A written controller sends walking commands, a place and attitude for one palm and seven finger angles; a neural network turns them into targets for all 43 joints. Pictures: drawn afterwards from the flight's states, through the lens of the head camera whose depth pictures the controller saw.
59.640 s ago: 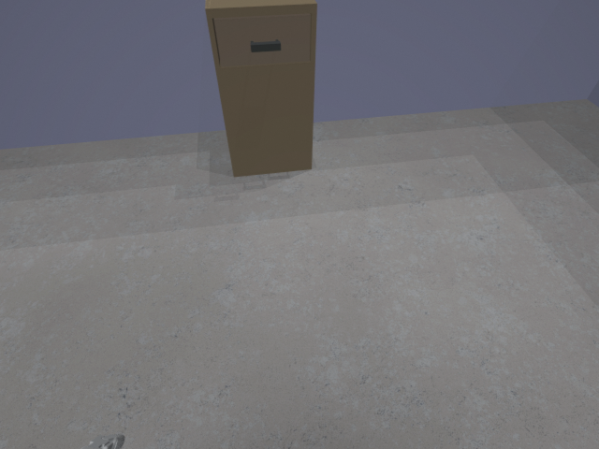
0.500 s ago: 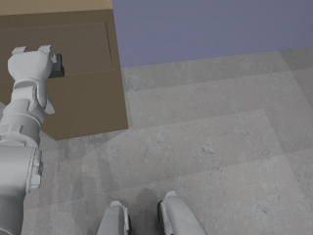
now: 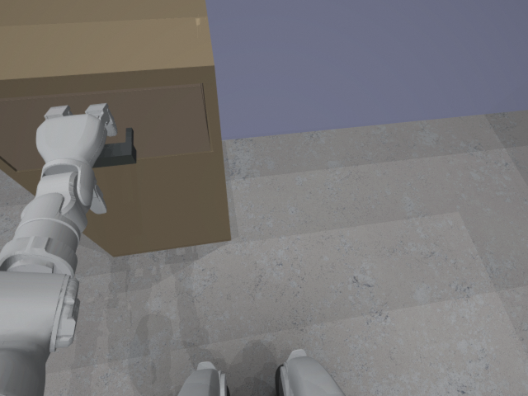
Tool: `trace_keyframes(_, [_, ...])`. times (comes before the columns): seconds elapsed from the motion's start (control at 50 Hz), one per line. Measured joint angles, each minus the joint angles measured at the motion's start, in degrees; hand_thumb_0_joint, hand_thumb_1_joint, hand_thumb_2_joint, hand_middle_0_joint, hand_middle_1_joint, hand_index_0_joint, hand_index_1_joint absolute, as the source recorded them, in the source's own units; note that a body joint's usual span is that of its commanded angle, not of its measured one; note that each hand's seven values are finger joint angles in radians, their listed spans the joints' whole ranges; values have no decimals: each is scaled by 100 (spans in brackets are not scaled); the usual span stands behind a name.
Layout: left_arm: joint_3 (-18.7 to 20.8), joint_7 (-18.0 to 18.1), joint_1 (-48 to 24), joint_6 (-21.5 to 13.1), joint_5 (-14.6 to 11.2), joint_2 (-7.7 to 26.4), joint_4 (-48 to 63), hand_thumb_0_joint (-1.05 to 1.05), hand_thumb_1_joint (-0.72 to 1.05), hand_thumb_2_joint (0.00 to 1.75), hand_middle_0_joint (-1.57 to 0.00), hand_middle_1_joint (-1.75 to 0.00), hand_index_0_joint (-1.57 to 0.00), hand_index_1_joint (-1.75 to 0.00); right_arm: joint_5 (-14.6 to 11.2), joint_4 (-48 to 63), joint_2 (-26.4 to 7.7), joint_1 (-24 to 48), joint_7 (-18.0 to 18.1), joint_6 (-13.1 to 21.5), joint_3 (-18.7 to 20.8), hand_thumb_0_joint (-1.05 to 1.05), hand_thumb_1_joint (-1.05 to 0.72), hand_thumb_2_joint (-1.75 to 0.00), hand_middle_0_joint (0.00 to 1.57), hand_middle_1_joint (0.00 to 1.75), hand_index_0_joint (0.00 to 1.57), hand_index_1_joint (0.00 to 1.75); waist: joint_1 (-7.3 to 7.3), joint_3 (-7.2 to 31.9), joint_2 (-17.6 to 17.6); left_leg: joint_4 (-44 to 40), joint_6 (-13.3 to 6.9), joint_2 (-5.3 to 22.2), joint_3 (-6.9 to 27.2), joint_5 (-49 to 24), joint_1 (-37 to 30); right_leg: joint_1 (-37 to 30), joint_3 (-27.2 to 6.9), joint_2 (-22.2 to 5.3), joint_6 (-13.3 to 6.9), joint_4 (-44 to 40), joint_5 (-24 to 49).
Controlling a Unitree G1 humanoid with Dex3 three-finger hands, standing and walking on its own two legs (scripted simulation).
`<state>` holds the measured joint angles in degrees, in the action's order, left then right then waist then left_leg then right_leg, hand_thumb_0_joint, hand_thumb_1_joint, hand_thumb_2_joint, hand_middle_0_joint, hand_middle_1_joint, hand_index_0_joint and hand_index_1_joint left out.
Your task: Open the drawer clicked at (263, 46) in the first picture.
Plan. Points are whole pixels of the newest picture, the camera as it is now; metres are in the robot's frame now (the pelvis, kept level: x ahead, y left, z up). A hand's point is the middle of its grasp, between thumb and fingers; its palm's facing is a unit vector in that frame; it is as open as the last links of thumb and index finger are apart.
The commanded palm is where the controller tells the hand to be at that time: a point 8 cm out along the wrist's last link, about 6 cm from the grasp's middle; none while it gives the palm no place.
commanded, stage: lift the hand off the handle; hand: left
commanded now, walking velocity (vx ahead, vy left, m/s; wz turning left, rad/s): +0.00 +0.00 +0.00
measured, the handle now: (99, 145) +0.54 +0.25 -0.03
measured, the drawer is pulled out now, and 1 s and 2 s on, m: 0.00 0.00 0.00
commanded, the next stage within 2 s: draw the hand back to the body in 1.50 s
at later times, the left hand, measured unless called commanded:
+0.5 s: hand (77, 145) +0.49 +0.25 +0.04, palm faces -0.08 -0.02 -1.00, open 13.3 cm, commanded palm +0.50 +0.24 +0.10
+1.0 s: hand (68, 126) +0.49 +0.24 +0.08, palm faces -0.06 -0.02 -1.00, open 13.4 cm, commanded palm +0.49 +0.24 +0.14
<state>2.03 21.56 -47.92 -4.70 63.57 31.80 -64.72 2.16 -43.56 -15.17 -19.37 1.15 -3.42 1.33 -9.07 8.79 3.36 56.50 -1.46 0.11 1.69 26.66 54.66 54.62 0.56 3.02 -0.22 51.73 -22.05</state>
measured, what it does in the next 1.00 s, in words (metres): stands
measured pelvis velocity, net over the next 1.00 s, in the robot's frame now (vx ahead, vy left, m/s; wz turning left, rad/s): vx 0.01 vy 0.00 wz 0.01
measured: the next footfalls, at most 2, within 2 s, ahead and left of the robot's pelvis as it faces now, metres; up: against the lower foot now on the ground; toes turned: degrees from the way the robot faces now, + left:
none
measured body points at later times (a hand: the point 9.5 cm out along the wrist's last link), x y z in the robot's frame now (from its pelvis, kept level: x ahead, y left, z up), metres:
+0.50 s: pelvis +0.00 +0.00 +0.02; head +0.12 +0.01 +0.45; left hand +0.49 +0.24 +0.09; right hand +0.00 -0.27 -0.11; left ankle -0.01 +0.10 -0.68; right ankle +0.01 -0.12 -0.68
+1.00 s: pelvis +0.01 +0.00 +0.03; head +0.10 -0.01 +0.47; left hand +0.49 +0.24 +0.13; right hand +0.01 -0.28 -0.10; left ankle -0.01 +0.10 -0.68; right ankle +0.01 -0.12 -0.68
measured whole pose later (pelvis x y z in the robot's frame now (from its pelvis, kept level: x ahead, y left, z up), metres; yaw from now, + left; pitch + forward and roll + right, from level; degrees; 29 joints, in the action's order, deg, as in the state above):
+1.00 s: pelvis +0.01 +0.00 +0.03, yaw +0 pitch +19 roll -2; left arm -0.2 15.3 -49.2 -4.4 62.3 31.5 -63.3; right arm 0.5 -42.3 -15.1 -20.8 2.3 -3.7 1.9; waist -7.5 7.4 3.3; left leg 44.8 -1.3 -0.3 1.0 22.4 40.9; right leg 41.4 -0.5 2.5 -0.4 41.3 -18.4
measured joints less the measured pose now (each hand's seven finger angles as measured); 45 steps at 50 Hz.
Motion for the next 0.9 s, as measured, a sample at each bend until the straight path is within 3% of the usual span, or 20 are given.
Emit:
trace_keyframes(0.54, [-334,-324,-145,119,-91,-104,-26,0,-49,30,-35,-121,-42,-122,-87,49,40,-175,50,-19,66,0,-91,-89,20,30,20,30,105,-79,4,-654,-29,-65,-18,-235,-800,-804,-39,-71,29,-626,204])
trace_keyframes(0.9, [-309,-540,-157,120,-126,-80,32,0,-49,30,-35,-121,-42,-122,-157,71,10,-145,79,-37,53,0,-91,-89,20,30,20,30,140,-129,2,-1070,-1,-46,-56,-388,-1282,-1240,-88,-57,-8,-971,336])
